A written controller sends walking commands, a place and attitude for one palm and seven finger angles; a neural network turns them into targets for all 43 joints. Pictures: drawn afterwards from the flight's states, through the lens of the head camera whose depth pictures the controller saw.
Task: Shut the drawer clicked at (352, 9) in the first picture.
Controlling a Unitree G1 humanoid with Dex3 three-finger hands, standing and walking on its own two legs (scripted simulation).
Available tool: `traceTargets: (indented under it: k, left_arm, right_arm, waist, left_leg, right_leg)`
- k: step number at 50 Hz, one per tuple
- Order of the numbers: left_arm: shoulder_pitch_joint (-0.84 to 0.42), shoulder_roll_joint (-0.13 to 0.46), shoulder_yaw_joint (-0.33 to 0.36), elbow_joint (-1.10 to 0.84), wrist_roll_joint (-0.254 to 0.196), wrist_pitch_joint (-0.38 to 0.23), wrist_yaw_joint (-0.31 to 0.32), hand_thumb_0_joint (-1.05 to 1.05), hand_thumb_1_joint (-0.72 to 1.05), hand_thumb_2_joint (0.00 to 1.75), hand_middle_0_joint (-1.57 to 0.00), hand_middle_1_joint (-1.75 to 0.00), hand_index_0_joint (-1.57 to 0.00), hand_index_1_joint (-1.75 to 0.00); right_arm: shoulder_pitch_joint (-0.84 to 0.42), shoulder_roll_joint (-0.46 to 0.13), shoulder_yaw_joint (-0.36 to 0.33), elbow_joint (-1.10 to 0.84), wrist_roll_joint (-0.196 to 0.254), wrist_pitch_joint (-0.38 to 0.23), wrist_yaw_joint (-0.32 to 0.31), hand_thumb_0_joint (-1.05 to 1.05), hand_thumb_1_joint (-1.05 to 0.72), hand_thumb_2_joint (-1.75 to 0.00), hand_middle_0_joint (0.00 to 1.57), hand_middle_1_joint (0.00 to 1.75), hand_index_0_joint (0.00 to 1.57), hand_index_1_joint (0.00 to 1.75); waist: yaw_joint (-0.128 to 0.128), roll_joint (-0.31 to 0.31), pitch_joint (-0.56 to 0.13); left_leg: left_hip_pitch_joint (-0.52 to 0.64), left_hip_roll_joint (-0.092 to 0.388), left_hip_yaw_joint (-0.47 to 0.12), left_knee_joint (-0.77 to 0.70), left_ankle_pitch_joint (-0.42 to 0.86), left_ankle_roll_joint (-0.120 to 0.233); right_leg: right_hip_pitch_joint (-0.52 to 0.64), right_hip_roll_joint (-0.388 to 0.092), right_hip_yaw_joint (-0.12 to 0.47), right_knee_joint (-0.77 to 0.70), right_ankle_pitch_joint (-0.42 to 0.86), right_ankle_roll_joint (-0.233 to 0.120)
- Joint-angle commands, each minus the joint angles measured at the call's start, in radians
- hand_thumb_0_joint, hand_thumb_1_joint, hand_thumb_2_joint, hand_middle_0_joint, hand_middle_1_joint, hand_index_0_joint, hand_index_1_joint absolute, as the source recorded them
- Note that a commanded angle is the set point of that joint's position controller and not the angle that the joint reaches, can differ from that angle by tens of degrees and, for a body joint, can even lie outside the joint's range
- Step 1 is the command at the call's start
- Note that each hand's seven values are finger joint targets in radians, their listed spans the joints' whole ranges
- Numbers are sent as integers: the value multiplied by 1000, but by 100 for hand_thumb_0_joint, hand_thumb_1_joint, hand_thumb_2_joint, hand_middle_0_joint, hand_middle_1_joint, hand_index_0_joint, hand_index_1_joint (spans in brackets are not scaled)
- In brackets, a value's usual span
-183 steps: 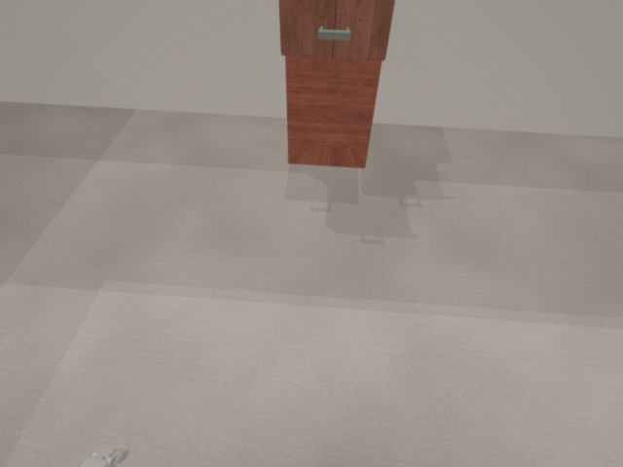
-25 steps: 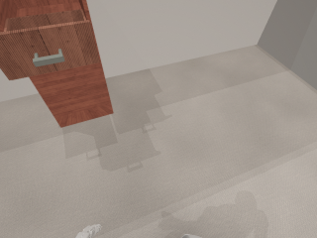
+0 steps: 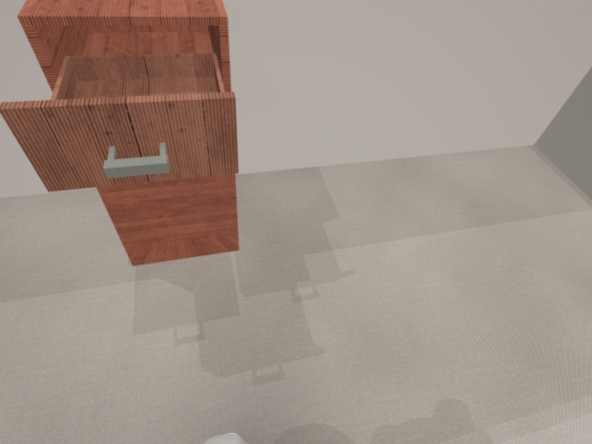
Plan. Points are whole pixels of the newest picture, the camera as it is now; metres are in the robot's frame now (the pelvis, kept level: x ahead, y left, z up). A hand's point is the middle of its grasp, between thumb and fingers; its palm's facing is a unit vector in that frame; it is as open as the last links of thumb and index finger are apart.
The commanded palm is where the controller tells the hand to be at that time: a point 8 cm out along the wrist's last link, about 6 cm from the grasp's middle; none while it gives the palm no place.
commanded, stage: turn to face it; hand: left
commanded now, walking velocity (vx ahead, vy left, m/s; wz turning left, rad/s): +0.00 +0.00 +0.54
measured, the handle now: (137, 158) +0.54 +0.33 +0.03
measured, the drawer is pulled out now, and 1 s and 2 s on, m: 0.30 0.30 0.30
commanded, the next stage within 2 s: take the last steps up to it in 0.54 s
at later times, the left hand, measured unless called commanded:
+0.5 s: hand out of the picture +0.11 +0.15 -0.13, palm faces +0.23 -0.94 -0.27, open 7.4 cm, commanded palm none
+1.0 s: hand out of the picture -0.11 +0.10 -0.16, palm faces +0.46 -0.87 -0.18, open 7.4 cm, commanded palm none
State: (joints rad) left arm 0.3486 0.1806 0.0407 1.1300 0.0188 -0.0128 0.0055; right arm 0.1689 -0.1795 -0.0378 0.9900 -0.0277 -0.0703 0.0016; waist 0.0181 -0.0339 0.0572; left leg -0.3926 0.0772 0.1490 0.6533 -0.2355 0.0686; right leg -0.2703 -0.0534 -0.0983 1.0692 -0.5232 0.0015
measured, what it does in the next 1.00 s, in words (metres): steps on the spot, turning left: right foot, then left foot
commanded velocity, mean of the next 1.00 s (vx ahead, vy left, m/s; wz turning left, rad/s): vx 0.11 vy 0.01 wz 0.24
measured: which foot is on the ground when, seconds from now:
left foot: down 0.00-0.42, up 0.44-0.96, down 0.98-1.00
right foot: up 0.00-0.38, down 0.40-1.00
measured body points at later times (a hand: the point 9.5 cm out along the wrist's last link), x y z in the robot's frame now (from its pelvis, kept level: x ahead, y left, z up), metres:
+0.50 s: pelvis +0.05 -0.05 +0.01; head +0.07 -0.09 +0.46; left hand +0.10 +0.20 -0.11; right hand +0.13 -0.27 -0.16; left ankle +0.05 +0.08 -0.68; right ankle +0.08 -0.13 -0.72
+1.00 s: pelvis +0.04 -0.02 +0.01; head +0.04 -0.01 +0.46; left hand -0.13 +0.15 -0.15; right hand +0.22 -0.20 -0.12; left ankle -0.01 +0.07 -0.73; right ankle +0.08 -0.12 -0.72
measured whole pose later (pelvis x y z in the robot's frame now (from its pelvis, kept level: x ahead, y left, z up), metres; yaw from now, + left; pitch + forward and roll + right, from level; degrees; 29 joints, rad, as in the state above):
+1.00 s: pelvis +0.04 -0.02 +0.01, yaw +20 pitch -1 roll -1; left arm 0.45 0.19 0.04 1.15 0.02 0.00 0.00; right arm 0.15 -0.18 -0.03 1.01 -0.02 -0.01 0.01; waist 0.08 -0.02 0.00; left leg -0.18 0.04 0.09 0.48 -0.31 0.01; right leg -0.20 -0.06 -0.23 0.50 -0.29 -0.02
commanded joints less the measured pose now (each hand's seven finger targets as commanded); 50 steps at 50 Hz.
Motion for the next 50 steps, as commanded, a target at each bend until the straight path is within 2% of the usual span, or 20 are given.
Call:
traceTargets:
  k: [1,3,7,13,18,19,20,21,22,23,25,28,32,38,42,44,47,48,49,50]
  left_arm:
    - [-10,37,16,-91,1,-19,2,0,90,90,-20,-30,-20,-30]
    - [21,36,21,-92,-4,-2,6,0,90,90,-20,-30,-20,-30]
    - [-27,47,32,-130,0,23,17,0,90,90,-20,-30,-20,-30]
    - [-145,45,35,-201,-1,33,23,0,90,90,-20,-30,-20,-30]
    - [-76,51,36,-200,-9,18,31,0,90,90,-20,-30,-20,-30]
    - [-44,67,38,-194,-8,10,35,0,90,90,-20,-30,-20,-30]
    - [-34,135,46,-197,6,-1,42,0,90,90,-20,-30,-20,-30]
    - [-39,216,57,-212,11,-1,41,0,90,90,-20,-30,-20,-30]
    - [-55,211,53,-228,4,4,40,0,90,90,-20,-30,-20,-30]
    - [-123,160,50,-236,1,-4,44,0,90,90,-20,-30,-20,-30]
    - [-158,125,35,-246,-3,-5,40,0,90,90,-20,-30,-20,-30]
    - [-106,115,34,-232,-3,-15,39,0,90,90,-20,-30,-20,-30]
    - [-24,124,36,-199,4,-14,38,0,90,90,-20,-30,-20,-30]
    - [60,147,37,-137,13,-25,20,0,90,90,-20,-30,-20,-30]
    - [92,160,37,-96,16,-32,14,0,90,90,-20,-30,-20,-30]
    - [78,163,37,-79,16,-31,12,0,90,90,-20,-30,-20,-30]
    - [37,144,30,-58,2,-21,7,0,90,90,-20,-30,-20,-30]
    - [19,112,23,-62,-3,-18,2,0,90,90,-20,-30,-20,-30]
    - [0,60,9,-82,-6,-16,-6,0,90,90,-20,-30,-20,-30]
    - [-55,50,3,-122,4,-17,-7,0,90,90,-20,-30,-20,-30]
  right_arm:
    - [126,-121,-17,2,12,8,-27,0,-90,-90,20,30,20,30]
    - [100,-126,-17,-7,17,10,-27,0,-90,-90,20,30,20,30]
    - [110,-138,-35,-17,13,34,-23,0,-90,-90,20,30,20,30]
    - [123,-145,-49,-19,2,64,-19,0,-90,-90,20,30,20,30]
    - [83,-155,-58,-40,6,78,-17,0,-90,-90,20,30,20,30]
    - [75,-140,-57,-45,13,78,-14,0,-90,-90,20,30,20,30]
    - [95,-85,-51,-53,24,78,-8,0,-90,-90,20,30,20,30]
    - [83,-52,-44,-83,20,82,-9,0,-90,-90,20,30,20,30]
    - [79,-96,-59,-82,12,95,-10,0,-90,-90,20,30,20,30]
    - [87,-97,-61,-56,5,110,-8,0,-90,-90,20,30,20,30]
    - [111,-78,-58,-22,5,118,-2,0,-90,-90,20,30,20,30]
    - [97,-67,-53,-19,9,120,1,0,-90,-90,20,30,20,30]
    - [18,-68,-46,-35,10,126,-2,0,-90,-90,20,30,20,30]
    - [-51,-76,-32,-51,3,105,14,0,-90,-90,20,30,20,30]
    - [-73,-72,-25,-54,7,84,19,0,-90,-90,20,30,20,30]
    - [-46,-56,-18,-41,8,75,18,0,-90,-90,20,30,20,30]
    - [88,-46,-12,18,11,59,6,0,-90,-90,20,30,20,30]
    - [158,-83,-19,43,12,50,-6,0,-90,-90,20,30,20,30]
    - [234,-159,-36,63,4,47,-14,0,-90,-90,20,30,20,30]
    - [285,-209,-44,62,2,51,-19,0,-90,-90,20,30,20,30]
  waist:
    - [-14,180,-43]
    - [6,161,-100]
    - [-8,95,-115]
    - [-44,177,-68]
    - [-2,125,-91]
    - [15,71,-106]
    - [8,-130,-121]
    - [12,-306,-87]
    - [5,-185,-81]
    - [-27,-203,-43]
    - [-48,-92,-21]
    - [-31,-83,-41]
    - [9,-97,-51]
    - [47,-136,-22]
    - [58,-98,-19]
    - [41,-90,-11]
    - [-25,-43,-24]
    - [-60,81,-34]
    - [-96,298,-10]
    - [-118,344,49]
  left_leg:
    - [164,211,-279,-370,443,79]
    - [158,179,-222,-360,511,76]
    - [179,178,-281,-379,362,107]
    - [168,169,-364,-372,213,121]
    - [93,135,-389,-269,248,85]
    - [37,92,-360,-203,188,42]
    - [-87,-14,-245,-47,-2,-32]
    - [-175,-129,-135,157,-310,-91]
    - [-127,-94,-177,320,-337,-91]
    - [-130,-64,-211,411,-283,-94]
    - [-146,-58,-182,520,-177,-110]
    - [-160,-47,-167,512,-126,-128]
    - [-136,-39,-149,392,-170,-140]
    - [-104,-19,-113,209,-178,-111]
    - [-48,-18,-88,91,-224,-82]
    - [20,-20,-70,8,-210,-70]
    - [328,-51,-15,-235,-70,-58]
    - [456,3,-89,-296,-119,-44]
    - [503,195,-379,-420,-327,25]
    - [469,325,-549,-533,-390,108]
  right_leg:
    - [-207,-62,69,114,134,31]
    - [-155,-50,63,68,167,48]
    - [-191,-42,65,-8,181,68]
    - [-169,-18,64,-217,125,68]
    - [52,22,50,-520,246,51]
    - [156,-8,75,-669,339,48]
    - [263,-187,253,-786,375,1]
    - [216,-397,431,-813,545,-111]
    - [106,-427,379,-804,608,-168]
    - [53,-356,308,-810,605,-154]
    - [75,-268,187,-770,640,-126]
    - [150,-243,107,-745,754,-113]
    - [205,-260,116,-740,782,-140]
    - [208,-280,206,-873,250,-146]
    - [200,-305,244,-912,98,-171]
    - [152,-293,220,-909,74,-165]
    - [-39,-201,106,-829,-17,-97]
    - [-158,-156,51,-721,-29,-58]
    - [-317,-53,-48,-487,-12,-8]
    - [-424,-8,-60,-274,-24,5]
